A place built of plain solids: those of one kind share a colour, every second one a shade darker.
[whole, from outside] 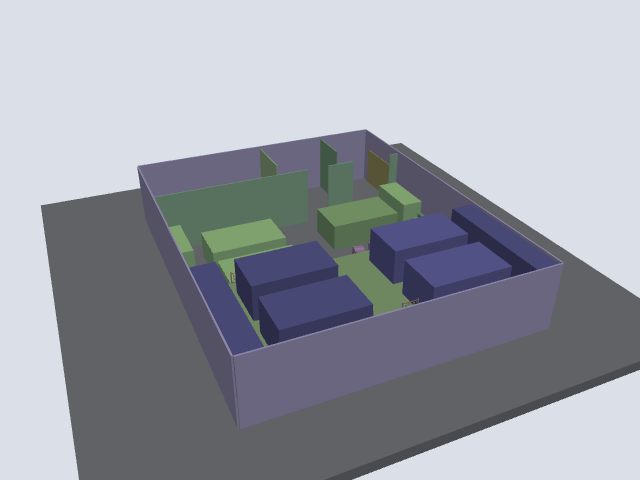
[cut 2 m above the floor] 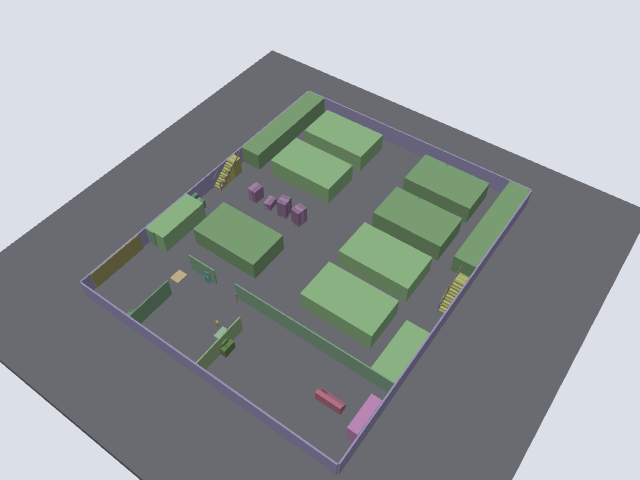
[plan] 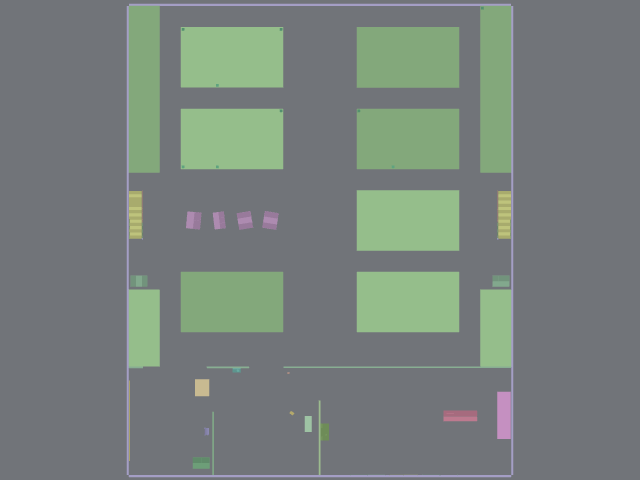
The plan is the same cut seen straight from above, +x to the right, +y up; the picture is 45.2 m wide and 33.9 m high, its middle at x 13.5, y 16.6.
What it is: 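A self-storage house; a reception shop, a loading bay, aisles of roller-shutter units, a steel mezzanine reached by steel stairs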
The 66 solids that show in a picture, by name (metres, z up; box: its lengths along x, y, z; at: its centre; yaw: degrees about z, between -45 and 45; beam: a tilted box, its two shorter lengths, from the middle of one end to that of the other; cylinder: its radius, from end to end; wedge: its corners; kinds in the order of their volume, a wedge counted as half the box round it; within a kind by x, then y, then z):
{
 "units_1": {"box": [2.2, 5.44, 2.71], "at": [1.09, 10.38, 1.31]},
 "units_2": {"box": [2.2, 11.79, 2.71], "at": [1.09, 27.25, 1.31]},
 "units_3": {"box": [7.24, 4.28, 2.71], "at": [7.29, 12.22, 1.31]},
 "units_4": {"box": [7.24, 4.28, 2.71], "at": [7.29, 23.74, 1.31]},
 "units_5": {"box": [7.24, 4.28, 2.71], "at": [7.29, 29.5, 1.31]},
 "units_6": {"box": [7.24, 4.28, 2.71], "at": [19.71, 12.22, 1.31]},
 "units_7": {"box": [7.24, 4.28, 2.71], "at": [19.71, 17.98, 1.31]},
 "units_8": {"box": [7.24, 4.28, 2.71], "at": [19.71, 23.74, 1.31]},
 "units_9": {"box": [7.24, 4.28, 2.71], "at": [19.71, 29.5, 1.31]},
 "units_10": {"box": [2.2, 5.44, 2.71], "at": [25.91, 10.38, 1.31]},
 "units_11": {"box": [2.2, 11.79, 2.71], "at": [25.91, 27.25, 1.31]},
 "units_deck_1": {"box": [2.2, 11.79, 3.25], "at": [1.09, 27.25, 4.54]},
 "units_deck_2": {"box": [7.24, 4.28, 3.25], "at": [7.29, 23.74, 4.54]},
 "units_deck_3": {"box": [7.24, 4.28, 3.25], "at": [7.29, 29.5, 4.54]},
 "units_deck_4": {"box": [7.24, 4.28, 3.25], "at": [19.71, 23.74, 4.54]},
 "units_deck_5": {"box": [7.24, 4.28, 3.25], "at": [19.71, 29.5, 4.54]},
 "units_deck_6": {"box": [2.2, 11.79, 3.25], "at": [25.91, 27.25, 4.54]},
 "wall_1": {"box": [0.15, 33.13, 6.46], "at": [-0.07, 16.57, 3.18]},
 "wall_2": {"box": [27.0, 0.15, 6.46], "at": [13.5, -0.07, 3.18]},
 "wall_3": {"box": [27.0, 0.15, 6.46], "at": [13.5, 33.2, 3.18]},
 "wall_4": {"box": [0.15, 33.13, 6.46], "at": [27.07, 16.57, 3.18]},
 "slab_deck_1": {"box": [27.0, 13.07, 0.25], "at": [13.5, 26.59, 2.79]},
 "front_wall_1": {"box": [1.0, 0.12, 6.21], "at": [0.5, 7.61, 3.05]},
 "front_wall_2": {"box": [3.0, 0.12, 6.21], "at": [7.01, 7.61, 3.05]},
 "front_wall_3": {"box": [16.09, 0.12, 6.21], "at": [18.96, 7.61, 3.05]},
 "deck_stair_1": {"box": [0.9, 0.68, 0.41], "at": [0.46, 17.25, 0.16]},
 "deck_stair_2": {"box": [0.9, 0.68, 1.32], "at": [0.46, 18.38, 0.61]},
 "deck_stair_3": {"box": [0.9, 0.68, 1.51], "at": [0.46, 18.6, 0.7]},
 "deck_stair_4": {"box": [0.9, 0.68, 2.05], "at": [0.46, 19.28, 0.98]},
 "deck_stair_5": {"box": [0.9, 0.68, 2.42], "at": [0.46, 19.72, 1.16]},
 "deck_stair_6": {"box": [0.9, 0.68, 0.41], "at": [26.54, 17.25, 0.16]},
 "deck_stair_7": {"box": [0.9, 0.68, 1.32], "at": [26.54, 18.38, 0.61]},
 "deck_stair_8": {"box": [0.9, 0.68, 2.23], "at": [26.54, 19.5, 1.07]},
 "deck_stair_9": {"box": [0.9, 0.68, 2.42], "at": [26.54, 19.72, 1.16]},
 "shelving_1": {"box": [0.97, 3.33, 2.02], "at": [26.5, 4.22, 0.96]},
 "park_1": {"box": [0.49, 0.59, 1.41], "at": [4.3, 17.71, 0.85], "yaw": -5.5},
 "park_2": {"box": [0.49, 0.59, 1.41], "at": [4.36, 18.3, 0.85], "yaw": -5.5},
 "park_3": {"box": [0.49, 0.59, 1.41], "at": [4.8, 17.66, 0.85], "yaw": -5.5},
 "park_4": {"box": [0.49, 0.59, 1.41], "at": [4.86, 18.25, 0.85], "yaw": -5.5},
 "park_5": {"box": [0.99, 0.39, 1.88], "at": [8.13, 18.37, 1.08], "yaw": 9.4},
 "park_6": {"box": [0.99, 0.39, 1.88], "at": [8.19, 17.98, 1.08], "yaw": 9.4},
 "park_7": {"box": [0.99, 0.39, 1.88], "at": [8.26, 17.59, 1.08], "yaw": 9.4},
 "park_8": {"box": [0.99, 0.39, 1.75], "at": [9.94, 17.59, 1.02], "yaw": -9.2},
 "park_9": {"box": [0.99, 0.39, 1.75], "at": [10.0, 17.98, 1.02], "yaw": -9.2},
 "park_10": {"box": [0.99, 0.39, 1.75], "at": [10.06, 18.37, 1.02], "yaw": -9.2},
 "reception_side_1": {"box": [0.12, 5.27, 6.21], "at": [13.47, 2.63, 3.05]},
 "utop_1": {"box": [2.18, 5.42, 0.03], "at": [1.09, 10.38, 2.68]},
 "utop_2": {"box": [7.22, 4.26, 0.03], "at": [7.29, 12.22, 2.68]},
 "utop_3": {"box": [7.22, 4.26, 0.03], "at": [19.71, 12.22, 2.68]},
 "utop_4": {"box": [7.22, 4.26, 0.03], "at": [19.71, 17.98, 2.68]},
 "utop_5": {"box": [2.18, 5.42, 0.03], "at": [25.91, 10.38, 2.68]},
 "bay_side_1": {"box": [0.12, 4.47, 6.21], "at": [5.95, 2.23, 3.05]},
 "loading_door_1": {"box": [0.08, 5.68, 4.25], "at": [0.04, 3.83, 2.08]},
 "counter_1": {"box": [2.39, 0.34, 1.12], "at": [23.41, 3.97, 0.51]},
 "counter_2": {"box": [2.37, 0.42, 0.78], "at": [23.41, 4.36, 0.34]},
 "foot_pallet_1": {"box": [0.39, 0.79, 1.32], "at": [0.32, 13.69, 0.8]},
 "foot_pallet_2": {"box": [0.39, 0.79, 0.88], "at": [0.72, 13.69, 0.58]},
 "foot_pallet_3": {"box": [0.39, 0.79, 0.88], "at": [1.12, 13.69, 0.58]},
 "more_packing_table_packing_table_1": {"box": [0.6, 1.2, 1.01], "at": [13.83, 3.04, 0.46]},
 "cleaner_cart_1": {"box": [0.5, 1.15, 1.07], "at": [12.66, 3.6, 0.48]},
 "bay_1": {"box": [0.59, 0.39, 0.28], "at": [4.81, 0.65, 0.28]},
 "bay_2": {"box": [0.59, 0.39, 0.28], "at": [4.81, 1.05, 0.28]},
 "bay_3": {"box": [0.59, 0.39, 0.28], "at": [5.41, 0.65, 0.28]},
 "bay_4": {"box": [0.59, 0.39, 0.28], "at": [5.41, 1.05, 0.28]},
 "onway_owbay_1": {"box": [1.0, 1.2, 0.19], "at": [5.18, 6.17, 0.05]},
 "deck_guard_string_1": {"wedge": [[0.94, 16.69, -0.02], [0.94, 16.69, 0.21], [0.94, 20.11, 2.75], [0.94, 20.11, 2.98], [0.98, 16.69, -0.02], [0.98, 16.69, 0.21], [0.98, 20.11, 2.75], [0.98, 20.11, 2.98]]}
}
